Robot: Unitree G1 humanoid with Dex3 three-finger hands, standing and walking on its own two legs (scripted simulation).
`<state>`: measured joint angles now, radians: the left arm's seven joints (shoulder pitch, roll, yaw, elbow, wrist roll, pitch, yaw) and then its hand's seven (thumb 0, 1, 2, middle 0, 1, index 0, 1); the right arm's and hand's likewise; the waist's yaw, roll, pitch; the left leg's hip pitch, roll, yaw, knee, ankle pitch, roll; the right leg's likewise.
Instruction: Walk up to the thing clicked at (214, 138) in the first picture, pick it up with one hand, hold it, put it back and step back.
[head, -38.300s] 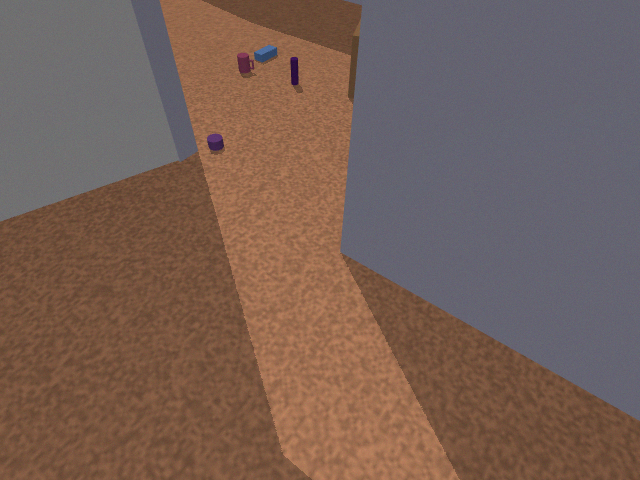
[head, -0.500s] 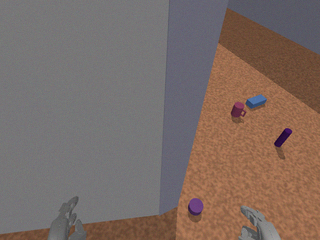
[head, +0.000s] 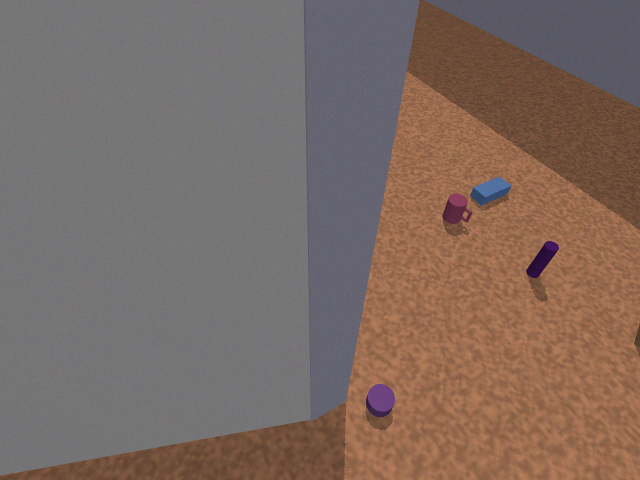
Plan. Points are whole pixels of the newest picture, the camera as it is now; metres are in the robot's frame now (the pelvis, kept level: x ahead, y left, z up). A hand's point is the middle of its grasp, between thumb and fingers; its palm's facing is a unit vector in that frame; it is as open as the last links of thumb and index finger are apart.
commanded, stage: stand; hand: right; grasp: from above
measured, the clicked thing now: (380, 400) +0.46 -0.20 -0.72
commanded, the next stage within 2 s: none
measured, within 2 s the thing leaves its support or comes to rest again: neither
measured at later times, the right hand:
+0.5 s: hand out of the picture +0.05 -0.24 -0.14, palm faces +0.04 +0.94 -0.33, open 7.4 cm
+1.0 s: hand out of the picture +0.06 -0.23 -0.13, palm faces +0.02 +0.95 -0.33, open 7.4 cm
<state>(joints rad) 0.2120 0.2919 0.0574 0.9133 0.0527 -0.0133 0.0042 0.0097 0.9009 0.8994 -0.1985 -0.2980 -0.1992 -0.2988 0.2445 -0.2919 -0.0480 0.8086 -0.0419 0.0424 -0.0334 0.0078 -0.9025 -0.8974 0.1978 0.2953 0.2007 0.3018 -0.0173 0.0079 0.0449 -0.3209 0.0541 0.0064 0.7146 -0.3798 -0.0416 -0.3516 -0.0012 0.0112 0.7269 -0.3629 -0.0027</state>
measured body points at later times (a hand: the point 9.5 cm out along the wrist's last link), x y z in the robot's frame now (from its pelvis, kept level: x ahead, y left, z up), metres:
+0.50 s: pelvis +0.00 +0.00 +0.03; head +0.00 +0.00 +0.48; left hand +0.08 +0.28 -0.11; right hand +0.05 -0.28 -0.11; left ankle +0.00 +0.15 -0.72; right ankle +0.02 -0.12 -0.72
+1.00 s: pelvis +0.01 +0.01 +0.03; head +0.01 +0.02 +0.48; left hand +0.06 +0.30 -0.11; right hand +0.06 -0.28 -0.11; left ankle +0.00 +0.15 -0.72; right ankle +0.02 -0.12 -0.72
